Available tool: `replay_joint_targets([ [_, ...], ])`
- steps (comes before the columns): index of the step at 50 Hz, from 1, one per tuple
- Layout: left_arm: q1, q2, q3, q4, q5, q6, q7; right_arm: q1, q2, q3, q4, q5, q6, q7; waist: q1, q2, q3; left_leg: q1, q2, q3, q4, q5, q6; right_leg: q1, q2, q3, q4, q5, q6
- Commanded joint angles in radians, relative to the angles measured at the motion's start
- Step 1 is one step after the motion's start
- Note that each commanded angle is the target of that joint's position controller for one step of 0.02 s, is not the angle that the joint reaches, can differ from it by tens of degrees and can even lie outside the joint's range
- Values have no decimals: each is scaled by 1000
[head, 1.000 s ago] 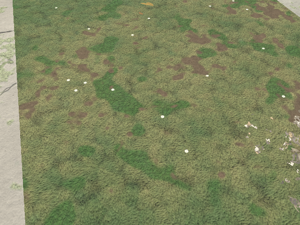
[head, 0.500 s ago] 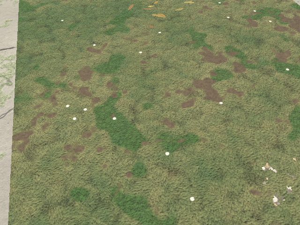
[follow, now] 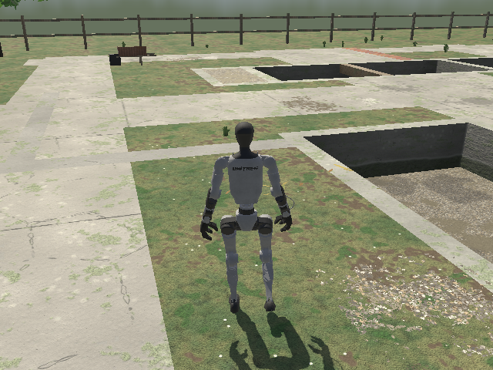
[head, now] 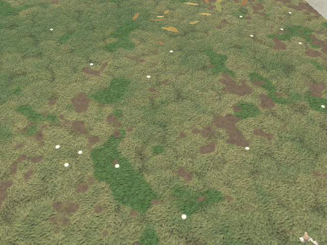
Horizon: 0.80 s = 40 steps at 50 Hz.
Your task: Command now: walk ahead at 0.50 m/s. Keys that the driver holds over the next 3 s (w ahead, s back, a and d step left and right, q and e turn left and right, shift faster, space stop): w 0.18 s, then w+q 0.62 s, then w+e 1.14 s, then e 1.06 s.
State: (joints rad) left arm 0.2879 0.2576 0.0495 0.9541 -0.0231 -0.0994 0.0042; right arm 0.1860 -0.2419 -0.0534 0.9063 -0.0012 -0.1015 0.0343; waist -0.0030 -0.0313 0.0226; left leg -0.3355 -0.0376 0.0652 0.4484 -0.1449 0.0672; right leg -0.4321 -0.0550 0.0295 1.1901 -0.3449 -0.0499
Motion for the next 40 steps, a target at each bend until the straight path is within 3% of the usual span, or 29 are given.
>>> replay_joint_targets([
  [1, 50, 53, 23, -49, 5, 10, 9, 29, -82, -13, -23, -6, -16, 2, 22, 109, -65, 161, 261, -291, -283, 122, 171, -147, -94, 41, -37, 79, -1],
  [4, -36, 55, 28, -82, 15, 24, 14, 77, -128, -25, 2, -4, -18, -16, 16, 84, -16, 153, 263, -239, -327, 171, 183, -232, -107, 31, -162, 185, 27],
  [6, -109, 52, 29, -104, 19, 23, 12, 110, -133, -25, 14, -1, -10, -28, -2, 77, -1, 185, 255, -211, -336, 183, 170, -282, -105, 27, -273, 287, 40],
  [10, -248, 32, 21, -141, 15, 14, 0, 173, -139, -23, 37, 10, -2, -38, -46, 84, 27, 210, 222, -154, -340, 167, 136, -249, -67, -6, -497, 441, 43],
  [14, -366, 36, 15, -182, 6, -1, -20, 241, -148, -27, 66, 20, 15, -42, -80, 86, 61, 288, 248, -190, -286, 140, 139, -236, -29, -10, -631, 411, 50],
  [17, -361, 67, 21, -195, 2, -19, -34, 236, -164, -37, 69, 25, 27, -51, -49, 110, 51, 327, 282, -240, -215, 159, 121, -153, -10, 5, -703, 337, 33],
  [19, -238, 109, 41, -164, 4, -28, -31, 198, -171, -42, 58, 26, 34, -52, 27, 128, -12, 311, 259, -239, -92, 311, 94, 43, 26, -25, -740, 287, 7],
  [20, -77, 160, 66, -119, 11, -32, -22, 184, -141, -32, 46, 19, 35, -50, 95, 108, -122, 236, 196, -199, 94, 358, 63, 282, 7, -12, -724, 298, -27],
  [21, 108, 243, 85, -96, 26, -31, -11, 180, -86, -12, 9, -1, 34, -49, 152, -26, -297, 33, 106, -133, 424, 88, 22, 591, -198, 197, -700, 289, -88],
  [22, 134, 281, 91, -81, 31, -21, -18, 307, 24, 15, -4, 25, 15, -46, 82, -325, -410, -322, -24, -116, 722, -438, -23, 855, -395, 625, -827, 104, -219],
  [23, 100, 167, 62, -100, 30, -22, -18, 264, -98, -14, 11, 46, 6, -47, 102, -202, -343, -403, 39, -220, 846, -429, -16, 779, -361, 630, -877, 0, -185],
  [24, 27, 116, 46, -113, 24, -23, -15, 184, -142, -29, -11, 55, 5, -48, 94, -135, -214, -441, 81, -201, 860, -333, -5, 646, -335, 465, -891, 25, -141],
  [25, -42, 96, 37, -119, 25, -22, -16, 151, -127, -30, -14, 49, 11, -52, 62, -57, -146, -395, 126, -182, 834, -247, -9, 507, -296, 353, -922, 106, -122],
  [26, -86, 75, 33, -116, 28, -21, -18, 134, -112, -37, -18, 37, 19, -54, 38, -50, -90, -361, 153, -180, 787, -192, -11, 404, -263, 265, -960, 157, -114],
  [28, -113, 58, 31, -104, 37, -25, -16, 156, -70, -40, -23, 40, 45, -48, -1, -83, -53, -285, 183, -173, 744, -141, -12, 301, -225, 142, -1017, 217, -110],
  [31, -95, 91, 44, -83, 38, -31, -5, 109, -54, -44, -57, 33, 70, -47, -10, -45, -11, -342, 192, -174, 686, -62, -25, 280, -230, 35, -1057, 316, -130],
  [35, -69, 122, 55, -67, 40, -22, 11, 15, -53, -43, -97, 25, 69, -31, 5, -26, 17, -386, 183, -161, 492, 105, -40, 322, -221, -85, -1074, 367, -121],
  [40, -8, 158, 67, -51, 23, -2, 22, -157, -41, -27, -165, 22, 65, 2, 64, -9, 70, -380, 166, -68, 292, 155, -25, 409, -237, -188, -1062, 375, -103],
])
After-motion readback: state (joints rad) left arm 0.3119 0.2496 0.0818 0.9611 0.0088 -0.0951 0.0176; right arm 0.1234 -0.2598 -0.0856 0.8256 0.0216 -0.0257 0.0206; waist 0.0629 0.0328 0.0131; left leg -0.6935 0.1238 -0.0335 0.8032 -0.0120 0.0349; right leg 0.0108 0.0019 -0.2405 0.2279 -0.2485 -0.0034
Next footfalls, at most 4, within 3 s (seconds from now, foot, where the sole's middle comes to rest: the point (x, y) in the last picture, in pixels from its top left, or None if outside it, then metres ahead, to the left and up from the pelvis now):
0.40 right None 0.40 -0.16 -0.77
0.94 left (121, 216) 0.59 0.18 -0.77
1.52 right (160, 147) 0.95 0.02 -0.77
2.00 left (131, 100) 1.26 0.19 -0.77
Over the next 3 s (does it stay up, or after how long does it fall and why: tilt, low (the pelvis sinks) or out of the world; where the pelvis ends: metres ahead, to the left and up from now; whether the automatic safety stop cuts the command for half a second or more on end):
stays up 1.22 0.07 0.00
